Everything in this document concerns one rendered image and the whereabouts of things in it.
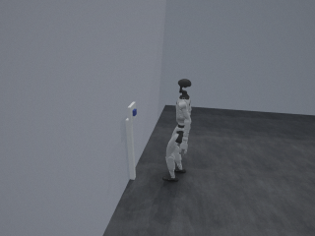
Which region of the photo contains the left robot upper arm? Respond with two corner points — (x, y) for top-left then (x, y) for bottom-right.
(178, 99), (192, 124)

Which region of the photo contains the robot left shin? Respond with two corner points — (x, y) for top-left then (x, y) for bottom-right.
(165, 156), (175, 178)

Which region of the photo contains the left robot hand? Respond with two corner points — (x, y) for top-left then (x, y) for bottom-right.
(179, 142), (188, 155)

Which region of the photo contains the left robot forearm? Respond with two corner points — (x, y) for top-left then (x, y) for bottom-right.
(182, 120), (191, 143)

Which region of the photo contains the robot right foot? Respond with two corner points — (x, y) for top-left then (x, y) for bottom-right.
(174, 167), (186, 173)

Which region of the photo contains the button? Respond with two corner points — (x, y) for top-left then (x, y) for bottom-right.
(132, 108), (137, 116)

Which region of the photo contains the panel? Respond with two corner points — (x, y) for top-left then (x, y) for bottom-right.
(125, 101), (137, 180)

